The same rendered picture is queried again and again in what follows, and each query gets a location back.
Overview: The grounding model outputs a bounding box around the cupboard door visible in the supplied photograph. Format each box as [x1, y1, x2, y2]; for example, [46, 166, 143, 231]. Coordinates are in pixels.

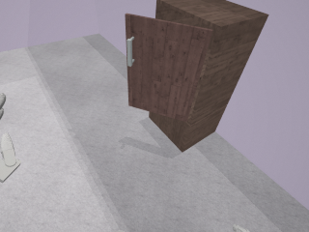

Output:
[125, 13, 213, 122]

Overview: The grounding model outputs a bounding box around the handle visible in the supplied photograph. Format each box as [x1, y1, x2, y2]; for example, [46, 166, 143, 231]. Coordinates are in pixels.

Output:
[126, 37, 135, 67]

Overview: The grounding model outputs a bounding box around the left robot hand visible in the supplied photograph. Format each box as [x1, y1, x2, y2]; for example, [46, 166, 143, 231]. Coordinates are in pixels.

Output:
[0, 93, 21, 184]

